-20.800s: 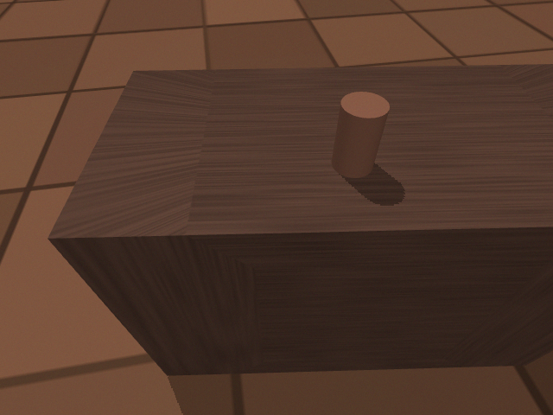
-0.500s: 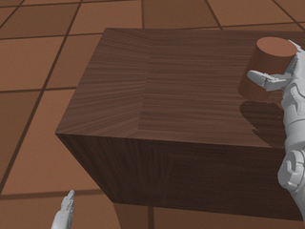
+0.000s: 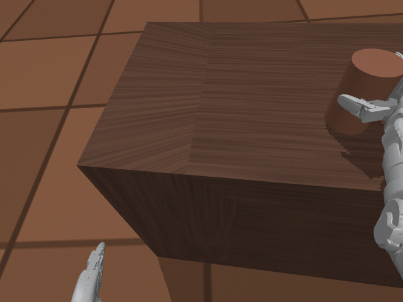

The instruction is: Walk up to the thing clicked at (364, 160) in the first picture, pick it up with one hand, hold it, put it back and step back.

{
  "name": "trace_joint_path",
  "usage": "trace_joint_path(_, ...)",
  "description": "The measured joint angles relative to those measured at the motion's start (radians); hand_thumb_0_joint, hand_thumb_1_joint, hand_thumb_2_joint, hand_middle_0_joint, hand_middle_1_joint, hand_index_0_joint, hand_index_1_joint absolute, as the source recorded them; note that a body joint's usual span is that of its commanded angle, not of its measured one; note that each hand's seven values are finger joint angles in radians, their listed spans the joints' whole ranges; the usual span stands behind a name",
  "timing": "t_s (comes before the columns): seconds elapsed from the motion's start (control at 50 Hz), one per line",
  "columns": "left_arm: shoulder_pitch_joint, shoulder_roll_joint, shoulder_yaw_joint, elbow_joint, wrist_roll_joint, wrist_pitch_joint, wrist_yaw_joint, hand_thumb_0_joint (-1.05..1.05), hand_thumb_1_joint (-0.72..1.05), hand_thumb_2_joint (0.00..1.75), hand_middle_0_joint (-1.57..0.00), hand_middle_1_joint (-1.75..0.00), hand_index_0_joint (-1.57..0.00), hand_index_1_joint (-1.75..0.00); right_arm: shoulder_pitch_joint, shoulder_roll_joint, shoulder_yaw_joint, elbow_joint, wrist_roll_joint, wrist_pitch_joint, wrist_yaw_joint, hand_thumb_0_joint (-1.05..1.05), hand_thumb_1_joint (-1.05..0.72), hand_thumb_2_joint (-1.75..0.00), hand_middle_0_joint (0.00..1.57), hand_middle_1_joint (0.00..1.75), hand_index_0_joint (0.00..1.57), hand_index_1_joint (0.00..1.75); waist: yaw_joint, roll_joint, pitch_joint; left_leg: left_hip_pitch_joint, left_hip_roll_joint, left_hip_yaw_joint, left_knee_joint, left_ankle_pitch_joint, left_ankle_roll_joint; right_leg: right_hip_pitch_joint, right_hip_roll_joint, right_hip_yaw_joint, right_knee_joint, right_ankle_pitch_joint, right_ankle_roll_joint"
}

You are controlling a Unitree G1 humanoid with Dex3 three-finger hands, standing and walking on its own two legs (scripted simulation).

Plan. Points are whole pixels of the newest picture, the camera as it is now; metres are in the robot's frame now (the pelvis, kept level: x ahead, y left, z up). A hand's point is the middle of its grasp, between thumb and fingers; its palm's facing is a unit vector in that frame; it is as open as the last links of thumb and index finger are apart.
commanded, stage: lower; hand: right
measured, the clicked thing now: (360, 94) +0.50 -0.23 +0.13
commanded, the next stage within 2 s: loosen in 0.26 s
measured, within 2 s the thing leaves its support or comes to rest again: rests again in 0.12 s
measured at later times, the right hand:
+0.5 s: hand (367, 94) +0.50 -0.24 +0.13, palm faces +0.22 +0.98 +0.03, open 11.3 cm
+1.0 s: hand (365, 95) +0.51 -0.24 +0.13, palm faces +0.22 +0.97 +0.02, open 16.9 cm
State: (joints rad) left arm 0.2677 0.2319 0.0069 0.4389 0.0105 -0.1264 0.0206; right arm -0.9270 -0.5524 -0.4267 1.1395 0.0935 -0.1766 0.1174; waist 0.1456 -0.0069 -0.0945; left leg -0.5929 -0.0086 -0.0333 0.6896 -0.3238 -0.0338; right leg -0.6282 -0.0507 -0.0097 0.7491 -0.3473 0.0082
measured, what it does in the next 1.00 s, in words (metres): stands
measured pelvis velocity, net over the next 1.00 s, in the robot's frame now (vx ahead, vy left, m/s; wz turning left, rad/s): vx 0.00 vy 0.00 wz -0.01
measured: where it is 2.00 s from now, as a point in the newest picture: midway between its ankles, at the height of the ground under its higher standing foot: outside the picture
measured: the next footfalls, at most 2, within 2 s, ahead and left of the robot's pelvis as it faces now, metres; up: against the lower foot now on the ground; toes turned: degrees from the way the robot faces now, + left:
none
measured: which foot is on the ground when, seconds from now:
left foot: down 0.00-1.00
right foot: down 0.00-1.00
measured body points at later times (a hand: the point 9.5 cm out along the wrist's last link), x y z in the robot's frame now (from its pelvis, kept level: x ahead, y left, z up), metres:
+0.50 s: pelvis +0.00 +0.00 -0.01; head +0.08 -0.02 +0.43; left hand +0.15 +0.26 -0.06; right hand +0.49 -0.30 +0.13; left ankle +0.00 +0.14 -0.71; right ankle +0.01 -0.12 -0.71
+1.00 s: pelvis +0.00 +0.00 -0.02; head +0.09 -0.02 +0.42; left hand +0.14 +0.26 -0.06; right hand +0.49 -0.30 +0.13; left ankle +0.00 +0.14 -0.71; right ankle +0.01 -0.12 -0.71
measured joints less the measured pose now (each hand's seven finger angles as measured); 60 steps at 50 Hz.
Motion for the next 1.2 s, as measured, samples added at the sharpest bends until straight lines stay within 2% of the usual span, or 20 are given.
trace_joint_path(0.1, 0.001, 0.007, 0.000, -0.027, 0.001, 0.011, -0.001, -0.01, -0.53, 0.05, -0.05, -0.05, -0.05, -0.05, -0.010, -0.016, -0.013, 0.020, -0.007, -0.011, 0.002, -0.01, 0.50, -1.04, 0.65, 0.93, 0.65, 0.93, 0.008, -0.001, 0.004, -0.026, -0.001, 0.001, 0.025, -0.008, 0.000, -0.026, -0.001, 0.002, 0.024, -0.007, 0.000)
trace_joint_path(0.18, 0.007, 0.008, -0.007, -0.047, 0.000, 0.009, -0.001, -0.01, -0.53, 0.05, -0.05, -0.05, -0.05, -0.05, -0.018, -0.022, -0.009, 0.029, -0.007, -0.021, 0.012, -0.01, 0.50, -1.04, 0.65, 0.93, 0.65, 0.93, 0.013, 0.002, 0.003, -0.046, -0.001, 0.005, 0.040, -0.014, 0.001, -0.047, 0.000, 0.006, 0.038, -0.011, 0.001)
trace_joint_path(0.24, 0.012, 0.008, -0.010, -0.064, 0.003, 0.011, 0.000, -0.01, -0.53, 0.05, -0.05, -0.05, -0.05, -0.05, -0.018, -0.026, -0.023, 0.028, -0.008, -0.027, 0.016, -0.01, 0.50, -1.04, 0.65, 0.93, 0.65, 0.93, 0.017, 0.004, 0.001, -0.058, -0.002, 0.006, 0.052, -0.019, 0.002, -0.059, -0.001, 0.007, 0.048, -0.015, 0.001)
trace_joint_path(0.46, 0.030, 0.014, -0.004, -0.117, 0.006, 0.023, -0.007, -0.01, -0.52, 0.05, -0.05, -0.05, -0.06, -0.05, -0.040, -0.039, -0.030, 0.045, -0.012, -0.042, 0.023, -0.01, 0.50, -1.02, 0.67, 0.91, 0.66, 0.91, 0.019, 0.000, -0.012, -0.102, 0.000, 0.012, 0.099, -0.041, 0.002, -0.105, 0.002, 0.015, 0.095, -0.034, 0.001)
trace_joint_path(0.54, 0.039, 0.016, -0.004, -0.139, 0.005, 0.026, -0.012, -0.01, -0.51, 0.04, -0.06, -0.05, -0.06, -0.05, -0.046, -0.044, -0.030, 0.044, -0.015, -0.040, 0.022, -0.01, 0.49, -0.90, 0.71, 0.84, 0.71, 0.84, 0.019, 0.002, -0.013, -0.113, 0.000, 0.013, 0.110, -0.044, 0.002, -0.116, 0.002, 0.016, 0.104, -0.036, 0.002)
trace_joint_path(0.66, 0.054, 0.016, -0.004, -0.159, 0.006, 0.034, -0.017, -0.01, -0.51, 0.04, -0.06, -0.05, -0.06, -0.05, -0.049, -0.049, -0.028, 0.038, -0.020, -0.025, 0.024, -0.01, 0.52, -0.59, 0.73, 0.69, 0.74, 0.69, 0.021, 0.000, -0.014, -0.128, 0.000, 0.014, 0.121, -0.047, 0.002, -0.132, 0.002, 0.018, 0.117, -0.039, 0.001)
trace_joint_path(0.76, 0.056, 0.017, -0.004, -0.163, 0.004, 0.036, -0.014, -0.01, -0.52, 0.05, -0.06, -0.05, -0.06, -0.05, -0.039, -0.041, -0.031, 0.020, -0.021, -0.014, 0.019, -0.01, 0.56, -0.35, 0.63, 0.51, 0.63, 0.51, 0.023, 0.000, -0.011, -0.134, 0.000, 0.012, 0.128, -0.049, 0.001, -0.137, 0.002, 0.016, 0.124, -0.042, 0.001)
trace_joint_path(0.86, 0.060, 0.018, -0.004, -0.167, 0.003, 0.038, -0.009, -0.01, -0.53, 0.05, -0.05, -0.05, -0.06, -0.05, -0.035, -0.037, -0.034, 0.008, -0.018, -0.015, 0.013, -0.02, 0.59, -0.19, 0.46, 0.34, 0.46, 0.34, 0.023, -0.001, -0.010, -0.134, -0.001, 0.011, 0.128, -0.050, 0.001, -0.137, 0.001, 0.015, 0.126, -0.045, 0.000)
trace_joint_path(1.04, 0.065, 0.017, -0.005, -0.175, 0.000, 0.048, -0.009, -0.01, -0.53, 0.05, -0.06, -0.05, -0.06, -0.05, -0.007, -0.027, -0.036, -0.026, -0.017, -0.003, 0.015, -0.02, 0.59, -0.08, 0.18, 0.14, 0.18, 0.14, 0.016, -0.003, -0.018, -0.116, 0.001, 0.009, 0.118, -0.056, 0.000, -0.118, 0.003, 0.012, 0.115, -0.051, 0.000)
trace_joint_path(1.12, 0.072, 0.026, 0.008, -0.181, -0.009, 0.054, -0.008, -0.01, -0.52, 0.04, -0.06, -0.05, -0.06, -0.05, 0.016, -0.028, -0.058, -0.074, -0.012, 0.023, 0.019, -0.02, 0.58, -0.05, 0.12, 0.10, 0.12, 0.10, 0.010, -0.006, -0.019, -0.082, 0.002, 0.007, 0.096, -0.054, 0.000, -0.083, 0.003, 0.009, 0.093, -0.049, 0.000)
trace_joint_path(1.2, 0.071, 0.031, 0.013, -0.132, -0.019, 0.052, -0.005, -0.01, -0.52, 0.04, -0.06, -0.05, -0.06, -0.05, 0.009, -0.045, -0.064, -0.095, -0.010, 0.060, 0.027, -0.02, 0.56, -0.04, 0.09, 0.07, 0.09, 0.07, -0.004, -0.010, -0.028, -0.039, 0.001, 0.008, 0.066, -0.049, 0.002, -0.042, 0.002, 0.010, 0.063, -0.044, 0.002)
